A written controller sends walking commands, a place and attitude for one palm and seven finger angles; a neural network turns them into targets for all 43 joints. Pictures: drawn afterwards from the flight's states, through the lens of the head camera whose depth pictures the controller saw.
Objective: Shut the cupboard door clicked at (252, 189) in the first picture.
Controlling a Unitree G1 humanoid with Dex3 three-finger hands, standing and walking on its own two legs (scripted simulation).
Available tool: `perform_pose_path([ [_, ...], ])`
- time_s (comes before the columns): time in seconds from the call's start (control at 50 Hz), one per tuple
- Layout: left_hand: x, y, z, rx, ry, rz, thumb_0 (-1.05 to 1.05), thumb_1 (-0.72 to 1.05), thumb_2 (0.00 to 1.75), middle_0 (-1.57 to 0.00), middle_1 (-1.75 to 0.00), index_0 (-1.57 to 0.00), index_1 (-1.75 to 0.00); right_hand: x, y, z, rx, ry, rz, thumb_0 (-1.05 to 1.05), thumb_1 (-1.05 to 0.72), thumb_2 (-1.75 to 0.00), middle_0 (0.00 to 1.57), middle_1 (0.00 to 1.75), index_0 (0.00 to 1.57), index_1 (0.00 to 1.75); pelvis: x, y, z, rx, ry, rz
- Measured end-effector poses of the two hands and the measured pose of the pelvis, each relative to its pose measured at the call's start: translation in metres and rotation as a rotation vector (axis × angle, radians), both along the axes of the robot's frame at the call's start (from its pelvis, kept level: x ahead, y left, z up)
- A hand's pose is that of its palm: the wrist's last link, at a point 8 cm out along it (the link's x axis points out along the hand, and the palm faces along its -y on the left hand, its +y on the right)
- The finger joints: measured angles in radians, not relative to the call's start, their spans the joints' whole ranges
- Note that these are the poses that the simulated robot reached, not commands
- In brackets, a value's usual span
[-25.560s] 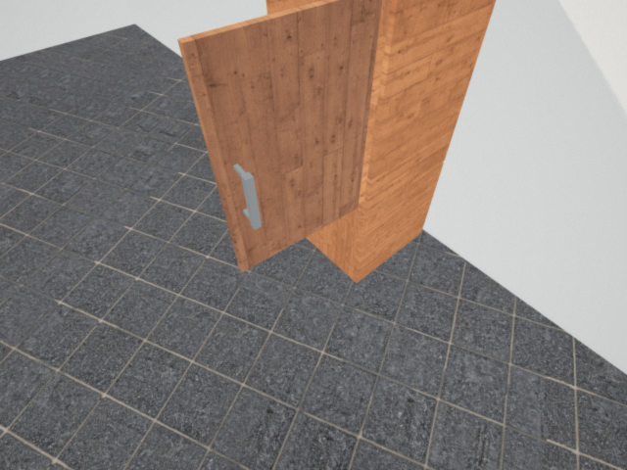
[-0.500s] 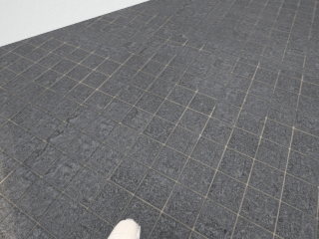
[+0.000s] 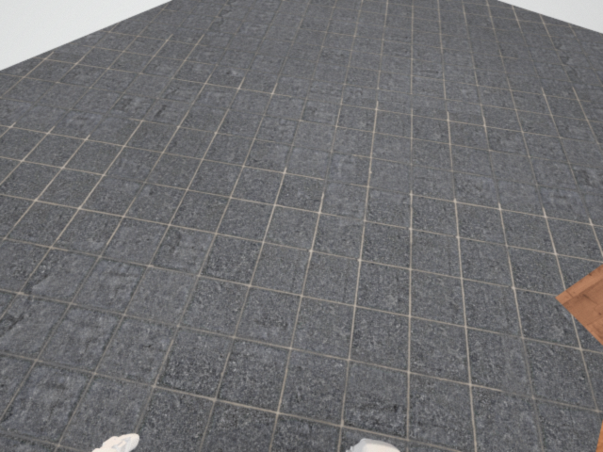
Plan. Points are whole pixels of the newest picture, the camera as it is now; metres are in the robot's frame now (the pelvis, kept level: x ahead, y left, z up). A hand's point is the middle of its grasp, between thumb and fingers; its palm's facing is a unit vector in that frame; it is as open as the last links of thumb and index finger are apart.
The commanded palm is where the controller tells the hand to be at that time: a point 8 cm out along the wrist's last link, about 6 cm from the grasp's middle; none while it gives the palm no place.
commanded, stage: turn to face it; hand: left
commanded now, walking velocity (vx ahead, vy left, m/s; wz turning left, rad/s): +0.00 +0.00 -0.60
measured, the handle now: out of the picture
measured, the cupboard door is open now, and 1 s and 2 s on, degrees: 65 65 65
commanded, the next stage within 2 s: take the last steps up to it in 1.58 s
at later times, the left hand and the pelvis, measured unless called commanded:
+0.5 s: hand (203, 438) +0.15 +0.16 -0.18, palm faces -0.23 -0.95 -0.20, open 7.4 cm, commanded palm none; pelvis +0.03 -0.01 -0.01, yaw -16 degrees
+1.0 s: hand (265, 386) +0.23 +0.07 -0.15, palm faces -0.53 -0.79 -0.30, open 7.4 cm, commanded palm none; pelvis +0.03 -0.05 -0.01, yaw -34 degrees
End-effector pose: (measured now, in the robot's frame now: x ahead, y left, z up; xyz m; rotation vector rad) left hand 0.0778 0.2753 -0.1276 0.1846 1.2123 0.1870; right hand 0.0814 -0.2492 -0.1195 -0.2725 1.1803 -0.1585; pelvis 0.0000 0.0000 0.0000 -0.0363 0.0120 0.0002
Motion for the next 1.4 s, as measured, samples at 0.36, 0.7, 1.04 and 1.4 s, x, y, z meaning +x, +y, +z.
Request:
perform_pose_path([
  [0.36, 0.066, -0.081, 0.003, 0.004, -0.018, -0.250, 0.00, 0.90, 0.89, -0.21, -0.30, -0.20, -0.30, -0.061, -0.054, -0.017, 0.031, 0.062, -0.272, 0.00, -0.91, -0.89, 0.20, 0.30, 0.20, 0.30, 0.013, -0.030, -0.003, 0.054, 0.011, -0.196],
  [0.7, 0.122, -0.062, -0.012, -0.031, 0.045, -0.391, 0.01, 0.91, 0.89, -0.20, -0.30, -0.20, -0.30, -0.062, -0.010, 0.005, -0.003, -0.019, -0.392, 0.00, -0.90, -0.89, 0.20, 0.30, 0.21, 0.30, 0.035, -0.005, 0.000, 0.007, 0.011, -0.410],
  [1.04, 0.166, -0.166, 0.011, 0.049, -0.046, -0.660, 0.00, 0.91, 0.89, -0.20, -0.30, -0.20, -0.30, -0.163, -0.055, -0.034, 0.065, 0.070, -0.693, 0.00, -0.91, -0.89, 0.20, 0.30, 0.20, 0.30, 0.025, -0.051, -0.009, 0.056, -0.007, -0.621],
  [1.4, 0.199, -0.173, -0.028, -0.018, 0.072, -0.757, 0.01, 0.90, 0.89, -0.21, -0.30, -0.20, -0.30, -0.109, -0.052, -0.002, -0.043, -0.097, -0.782, 0.00, -0.90, -0.89, 0.20, 0.30, 0.20, 0.30, 0.068, -0.043, -0.014, 0.034, 0.003, -0.798],
])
